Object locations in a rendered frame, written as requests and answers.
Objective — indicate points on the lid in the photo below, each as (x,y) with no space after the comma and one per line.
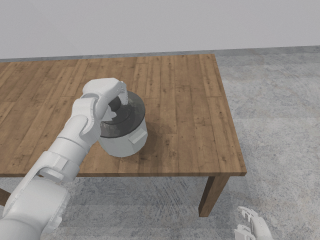
(128,118)

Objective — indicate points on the right robot hand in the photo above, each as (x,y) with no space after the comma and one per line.
(258,226)

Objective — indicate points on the pot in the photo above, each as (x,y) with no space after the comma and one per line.
(126,145)

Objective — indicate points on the robot left upper arm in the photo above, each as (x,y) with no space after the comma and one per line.
(38,209)

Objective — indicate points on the left robot forearm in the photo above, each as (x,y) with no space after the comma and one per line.
(62,160)

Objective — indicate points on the left robot hand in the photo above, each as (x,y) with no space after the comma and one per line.
(110,88)

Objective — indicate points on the knob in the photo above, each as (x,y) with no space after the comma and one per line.
(115,104)

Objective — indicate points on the table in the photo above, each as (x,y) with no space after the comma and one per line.
(189,124)

